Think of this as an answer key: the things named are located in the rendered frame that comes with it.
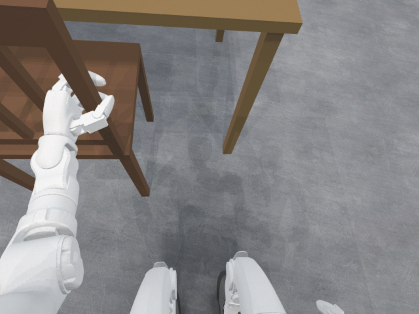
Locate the chair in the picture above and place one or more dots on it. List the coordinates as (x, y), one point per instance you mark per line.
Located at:
(35, 49)

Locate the left robot upper arm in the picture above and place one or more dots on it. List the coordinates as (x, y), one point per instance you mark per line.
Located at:
(37, 275)

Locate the left robot hand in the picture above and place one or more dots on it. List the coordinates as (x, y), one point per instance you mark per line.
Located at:
(60, 109)

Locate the table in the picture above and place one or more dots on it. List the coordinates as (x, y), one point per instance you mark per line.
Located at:
(272, 18)

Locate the right robot hand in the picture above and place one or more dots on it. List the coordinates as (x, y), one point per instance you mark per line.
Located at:
(327, 308)

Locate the robot left forearm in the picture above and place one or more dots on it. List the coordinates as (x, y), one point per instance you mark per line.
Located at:
(54, 200)

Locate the robot thigh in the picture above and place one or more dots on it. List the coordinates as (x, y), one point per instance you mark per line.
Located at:
(157, 290)
(256, 293)

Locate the left robot thigh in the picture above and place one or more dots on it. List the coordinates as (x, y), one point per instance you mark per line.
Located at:
(157, 290)

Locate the right robot thigh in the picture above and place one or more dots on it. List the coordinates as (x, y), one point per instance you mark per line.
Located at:
(256, 293)

